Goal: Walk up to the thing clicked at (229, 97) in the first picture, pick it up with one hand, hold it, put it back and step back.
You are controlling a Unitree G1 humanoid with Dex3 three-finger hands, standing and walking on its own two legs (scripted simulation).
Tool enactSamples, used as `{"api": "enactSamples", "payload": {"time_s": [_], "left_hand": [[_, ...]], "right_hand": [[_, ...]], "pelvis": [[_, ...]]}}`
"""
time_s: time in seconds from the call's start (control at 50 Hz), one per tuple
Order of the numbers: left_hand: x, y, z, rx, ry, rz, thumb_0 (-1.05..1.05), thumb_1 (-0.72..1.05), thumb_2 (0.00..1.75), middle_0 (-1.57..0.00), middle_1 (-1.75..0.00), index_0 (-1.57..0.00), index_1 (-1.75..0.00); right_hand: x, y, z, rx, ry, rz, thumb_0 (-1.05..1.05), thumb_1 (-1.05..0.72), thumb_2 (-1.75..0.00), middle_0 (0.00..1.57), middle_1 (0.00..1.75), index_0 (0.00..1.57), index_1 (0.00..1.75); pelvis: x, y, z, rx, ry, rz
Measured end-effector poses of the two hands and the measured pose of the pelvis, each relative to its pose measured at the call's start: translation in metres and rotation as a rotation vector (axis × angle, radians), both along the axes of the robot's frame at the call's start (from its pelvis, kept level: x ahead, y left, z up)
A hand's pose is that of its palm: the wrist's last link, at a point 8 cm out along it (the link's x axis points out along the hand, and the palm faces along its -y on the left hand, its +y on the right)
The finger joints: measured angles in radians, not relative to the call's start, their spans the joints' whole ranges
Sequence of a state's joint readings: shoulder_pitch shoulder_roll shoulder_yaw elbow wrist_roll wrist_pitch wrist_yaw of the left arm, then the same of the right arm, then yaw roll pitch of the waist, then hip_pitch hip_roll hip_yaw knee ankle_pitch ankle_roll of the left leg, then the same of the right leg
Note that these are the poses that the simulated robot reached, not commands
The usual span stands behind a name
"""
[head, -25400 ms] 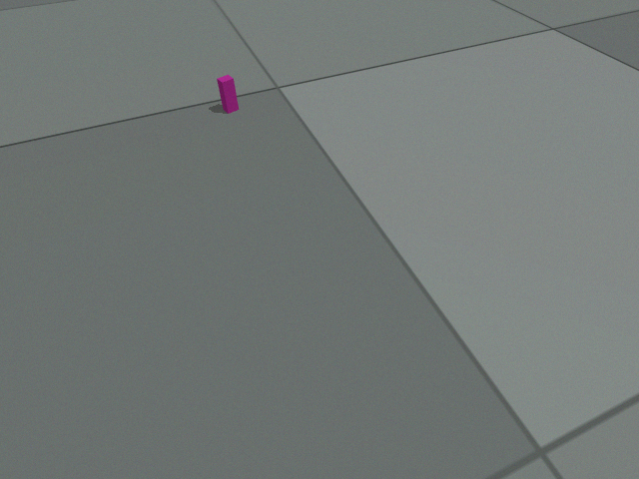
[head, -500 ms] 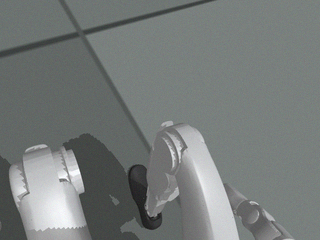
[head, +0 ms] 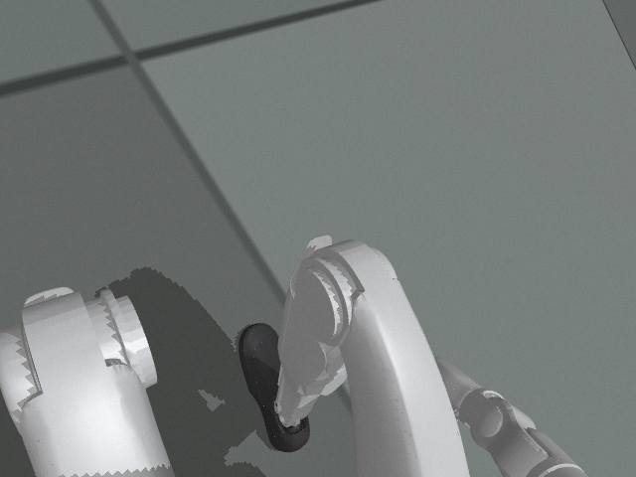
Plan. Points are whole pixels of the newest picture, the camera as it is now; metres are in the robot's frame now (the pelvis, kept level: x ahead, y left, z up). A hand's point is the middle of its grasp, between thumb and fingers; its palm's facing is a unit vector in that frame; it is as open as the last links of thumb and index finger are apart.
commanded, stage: lower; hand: left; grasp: from the side
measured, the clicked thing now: out of the picture +0.43 +0.33 -0.18
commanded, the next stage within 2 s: loosen in 0.46 s
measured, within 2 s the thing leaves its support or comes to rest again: rests again in 0.44 s
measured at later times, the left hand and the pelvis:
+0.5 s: hand out of the picture +0.41 +0.34 -0.16, palm faces +0.53 -0.85 +0.00, open 10.0 cm; pelvis +0.00 +0.00 +0.00, yaw -1 degrees
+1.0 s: hand out of the picture +0.40 +0.34 -0.16, palm faces +0.53 -0.85 +0.01, open 13.8 cm; pelvis +0.00 +0.00 +0.00, yaw -1 degrees
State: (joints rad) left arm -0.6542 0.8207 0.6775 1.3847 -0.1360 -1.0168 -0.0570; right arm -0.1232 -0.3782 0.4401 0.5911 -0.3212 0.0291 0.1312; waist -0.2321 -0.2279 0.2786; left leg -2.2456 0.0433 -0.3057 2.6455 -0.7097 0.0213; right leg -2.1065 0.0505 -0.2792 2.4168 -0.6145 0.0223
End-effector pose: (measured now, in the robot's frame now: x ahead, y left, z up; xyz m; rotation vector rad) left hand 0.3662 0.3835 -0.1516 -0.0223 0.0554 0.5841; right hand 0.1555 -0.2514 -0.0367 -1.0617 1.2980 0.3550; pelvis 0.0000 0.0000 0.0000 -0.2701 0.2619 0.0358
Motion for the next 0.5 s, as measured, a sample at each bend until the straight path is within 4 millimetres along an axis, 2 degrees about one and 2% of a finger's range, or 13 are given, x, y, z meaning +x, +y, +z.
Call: {"api": "enactSamples", "payload": {"time_s": [0.5], "left_hand": [[-0.007,-0.006,-0.007,0.012,-0.015,-0.021,-0.01,-0.48,1.14,-0.78,-1.05,-0.79,-1.05]], "right_hand": [[0.013,0.008,0.006,-0.007,-0.029,0.059,0.00,-0.91,-0.90,0.20,0.30,0.20,0.30]], "pelvis": [[-0.003,0.002,-0.002,-0.014,-0.031,-0.008]]}}
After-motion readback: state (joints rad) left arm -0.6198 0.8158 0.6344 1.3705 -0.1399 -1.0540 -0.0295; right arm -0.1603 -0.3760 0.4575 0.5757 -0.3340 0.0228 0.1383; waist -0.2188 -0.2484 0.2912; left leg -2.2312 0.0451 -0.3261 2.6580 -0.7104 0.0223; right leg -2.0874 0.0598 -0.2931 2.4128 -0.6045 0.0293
